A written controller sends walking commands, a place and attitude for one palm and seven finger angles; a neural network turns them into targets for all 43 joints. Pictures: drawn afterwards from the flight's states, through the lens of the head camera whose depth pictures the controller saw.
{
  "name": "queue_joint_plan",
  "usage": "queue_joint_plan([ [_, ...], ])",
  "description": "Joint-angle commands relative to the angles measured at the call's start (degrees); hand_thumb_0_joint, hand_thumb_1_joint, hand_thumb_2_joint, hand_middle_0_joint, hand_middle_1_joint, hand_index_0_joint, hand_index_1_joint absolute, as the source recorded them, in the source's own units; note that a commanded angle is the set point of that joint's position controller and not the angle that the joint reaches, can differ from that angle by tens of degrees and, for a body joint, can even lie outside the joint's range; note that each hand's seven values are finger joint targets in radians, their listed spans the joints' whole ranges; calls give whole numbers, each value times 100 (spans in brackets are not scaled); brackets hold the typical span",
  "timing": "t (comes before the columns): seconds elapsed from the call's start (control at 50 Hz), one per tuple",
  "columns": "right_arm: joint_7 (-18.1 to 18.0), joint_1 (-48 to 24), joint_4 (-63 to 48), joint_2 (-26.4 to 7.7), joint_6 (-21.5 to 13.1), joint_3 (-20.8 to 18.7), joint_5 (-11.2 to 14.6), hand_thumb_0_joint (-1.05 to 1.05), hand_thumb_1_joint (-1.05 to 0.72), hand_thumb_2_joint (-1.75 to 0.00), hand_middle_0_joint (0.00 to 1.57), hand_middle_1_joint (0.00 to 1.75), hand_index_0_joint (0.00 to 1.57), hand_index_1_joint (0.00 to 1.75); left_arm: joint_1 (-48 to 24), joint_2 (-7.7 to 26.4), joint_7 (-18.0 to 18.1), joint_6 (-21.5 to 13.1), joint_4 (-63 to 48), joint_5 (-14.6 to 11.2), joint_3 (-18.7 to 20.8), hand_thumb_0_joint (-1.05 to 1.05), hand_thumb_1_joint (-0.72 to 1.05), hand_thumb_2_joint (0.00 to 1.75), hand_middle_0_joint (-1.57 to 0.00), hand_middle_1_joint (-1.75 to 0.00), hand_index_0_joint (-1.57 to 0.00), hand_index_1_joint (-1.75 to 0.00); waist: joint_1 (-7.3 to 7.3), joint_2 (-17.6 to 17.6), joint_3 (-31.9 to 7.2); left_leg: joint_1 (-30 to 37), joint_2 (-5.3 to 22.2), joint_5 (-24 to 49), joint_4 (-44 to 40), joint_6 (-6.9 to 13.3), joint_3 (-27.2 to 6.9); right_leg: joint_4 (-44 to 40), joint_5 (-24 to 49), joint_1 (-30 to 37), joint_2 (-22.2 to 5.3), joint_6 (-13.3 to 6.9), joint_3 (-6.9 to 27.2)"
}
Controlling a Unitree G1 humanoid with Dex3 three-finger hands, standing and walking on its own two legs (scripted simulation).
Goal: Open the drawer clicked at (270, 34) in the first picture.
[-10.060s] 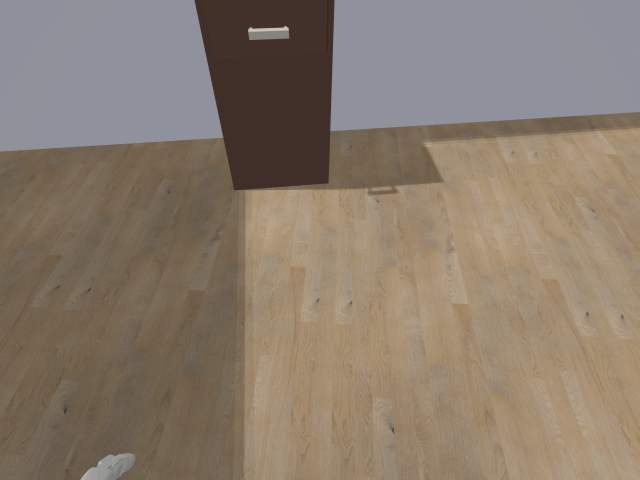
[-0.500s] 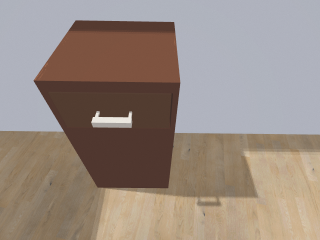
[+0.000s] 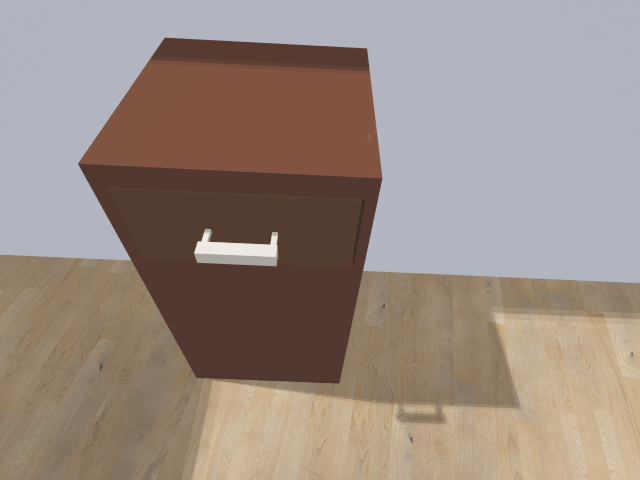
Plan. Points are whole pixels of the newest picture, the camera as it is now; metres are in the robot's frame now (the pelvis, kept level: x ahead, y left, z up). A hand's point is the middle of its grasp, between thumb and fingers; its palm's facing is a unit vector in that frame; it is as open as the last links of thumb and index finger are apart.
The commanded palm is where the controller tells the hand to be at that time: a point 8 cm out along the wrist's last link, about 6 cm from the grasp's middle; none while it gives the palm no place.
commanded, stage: raise the hand with hooked fingers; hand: left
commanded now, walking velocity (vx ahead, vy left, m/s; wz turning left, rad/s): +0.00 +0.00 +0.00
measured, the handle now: (239, 244) +0.48 +0.17 -0.05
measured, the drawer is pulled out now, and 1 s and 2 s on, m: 0.00 0.00 0.00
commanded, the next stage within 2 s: move the hooked fingers above the handle in 1.88 s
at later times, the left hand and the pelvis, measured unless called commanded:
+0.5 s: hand out of the picture +0.12 +0.19 -0.08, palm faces -0.08 -0.11 -0.99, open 9.1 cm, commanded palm +0.14 +0.21 +0.00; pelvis -0.03 -0.04 -0.05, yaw +1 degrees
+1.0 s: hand (162, 374) +0.23 +0.21 +0.01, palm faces +0.06 -0.09 -0.99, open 12.1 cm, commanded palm +0.21 +0.22 +0.07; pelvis -0.01 -0.02 -0.02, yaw -1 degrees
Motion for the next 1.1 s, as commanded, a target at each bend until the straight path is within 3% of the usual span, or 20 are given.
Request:
queue_joint_plan([
  [0.0,-419,-21,-1990,-964,-1657,-181,229,0,-90,-90,20,30,20,30,-1123,1891,777,-328,-7217,1039,156,0,85,88,-20,-33,-20,-33,-64,2809,-2350,2715,872,5793,-750,-457,-882,1614,231,-1572,307,-439,-197],
  [0.02,-523,-27,-1521,-939,-1799,-387,303,0,-90,-90,20,30,20,30,-903,1335,1091,117,-6865,810,71,0,83,87,-21,-34,-21,-34,-213,2111,-1712,1718,870,4961,-920,-649,-902,1964,-556,-1794,341,-323,-213],
  [0.04,-506,138,-1505,-729,-1779,-372,365,0,-90,-90,20,30,20,30,802,183,1095,650,-5686,890,-595,0,81,86,-21,-36,-21,-36,-283,1350,-1005,1206,867,3938,-1021,-476,-921,2184,-713,-2083,347,-269,-212],
  [0.06,-362,-213,-2175,-772,-1807,-343,297,0,-90,-90,20,30,20,30,-311,259,1105,594,-7046,1142,-934,0,78,85,-21,-37,-21,-37,-198,976,-517,603,737,3315,-785,-404,-886,1730,-583,-2057,181,-277,-131],
  [0.12,-219,-400,-2791,-1172,-1567,-423,20,0,-90,-90,20,30,20,30,337,815,1345,556,-6695,2747,-739,0,71,82,-21,-42,-21,-42,-140,-69,-849,-427,315,1781,424,-217,-634,543,651,-1884,300,-500,109],
  [0.14,-161,-471,-2965,-1166,-1404,-421,-84,0,-90,-90,20,30,20,30,762,830,1438,579,-6421,3286,-758,0,69,81,-22,-43,-22,-43,-13,-582,-967,-679,182,1444,573,-193,-584,490,507,-1867,337,-513,349],
  [0.18,-2,-934,-3428,-1197,-1007,-452,-212,0,-90,-90,20,30,20,30,1777,837,1640,549,-6054,4144,-575,0,64,79,-22,-47,-22,-47,349,-652,-633,-1365,31,560,589,-227,-481,465,-200,-1968,368,-596,602],
  [0.2,53,-977,-3413,-1141,-717,-486,-206,0,-90,-90,20,30,20,30,2073,813,1709,470,-5615,4559,-526,0,62,78,-22,-48,-22,-48,419,-1541,-381,-1941,-8,419,731,-257,-427,615,-92,-2073,425,-586,771],
  [0.24,227,-1275,-3666,-1126,-293,-458,-100,0,-90,-90,20,30,20,30,1855,789,1728,189,-5661,5174,-597,0,57,76,-22,-51,-22,-51,566,-2151,-514,-2599,-77,214,821,-281,-368,818,72,-1902,312,-557,1105],
  [0.28,301,-1563,-3935,-1042,-57,-445,-50,0,-90,-90,20,30,20,30,1701,1186,1884,-82,-6041,5608,-240,0,53,74,-23,-54,-23,-54,785,-1691,-821,-2709,-154,55,949,-256,-268,920,-156,-1763,252,-552,1284],
  [0.32,325,-1702,-4059,-971,151,-446,-112,0,-90,-90,20,30,20,30,1155,1852,2218,-241,-6739,6024,318,0,48,72,-23,-57,-23,-57,949,-604,-1223,-2654,-250,83,1141,-256,-233,1133,-130,-1728,265,-621,1476],
  [0.36,298,-1578,-4181,-821,311,-457,-247,0,-90,-90,20,30,20,30,647,2014,2632,-262,-7257,6300,492,0,43,70,-23,-60,-23,-60,906,379,-1868,-2348,-285,262,1397,-215,-195,1356,217,-1822,299,-675,1587],
  [0.4,219,-1554,-4168,-771,391,-459,-316,0,-90,-90,20,30,20,30,-233,2098,2990,-365,-7683,6418,553,0,39,68,-24,-63,-24,-63,688,692,-2287,-2040,-295,421,1780,-172,-309,1476,449,-2207,292,-692,1836],
  [0.44,121,-1571,-4005,-740,413,-485,-394,0,-90,-90,20,30,20,30,-1267,2201,3257,-563,-8046,6449,586,0,34,66,-24,-66,-24,-66,379,454,-2462,-1976,-272,323,2229,-114,-456,1461,281,-2563,204,-637,2063],
  [0.54,30,-1569,-3788,-800,237,-518,-354,0,-90,-90,20,30,20,30,-1411,1995,3109,-643,-7540,5895,330,0,22,61,-25,-74,-25,-74,-63,64,-2111,-2357,-246,-7,2473,-59,-502,1230,331,-2499,141,-453,1974],
  [0.64,-32,-1675,-3854,-881,434,-365,-113,0,-90,-90,20,30,20,30,-687,1893,2197,459,-6658,5459,39,0,11,56,-26,-81,-26,-81,196,-874,-1933,-2695,-217,49,1640,-118,-399,809,1340,-1125,-39,-149,1875],
  [0.76,-99,-1633,-3888,-838,479,-171,-70,0,-90,-90,20,30,20,30,-181,2420,1561,514,-7068,5476,496,0,-3,50,-27,-90,-27,-90,536,-402,-1898,-2219,-161,478,963,-160,-378,886,2181,-344,-28,-161,1569],
  [0.9,-64,-1516,-3766,-821,391,-389,-199,0,-90,-90,20,30,20,30,-1056,2465,2094,-122,-7774,5676,809,0,-20,43,-28,-100,-28,-100,460,386,-2192,-1559,-207,928,917,-111,-412,929,2226,-616,138,-363,1245],
  [0.98,-17,-1425,-3658,-921,397,-522,-112,0,-90,-90,20,30,20,30,-1411,2233,2254,76,-7367,5620,577,0,-29,39,-29,-107,-29,-107,294,151,-2033,-1315,-148,981,856,-92,-411,898,1772,-1050,261,-388,843],
  [1.08,-23,-1479,-3678,-1002,531,-527,17,0,-90,-90,20,30,20,30,-1992,2161,1789,601,-7274,5534,94,0,-41,34,-29,-114,-29,-114,279,43,-1976,-810,-54,1320,576,-103,-452,761,1593,-1040,317,-385,534],
])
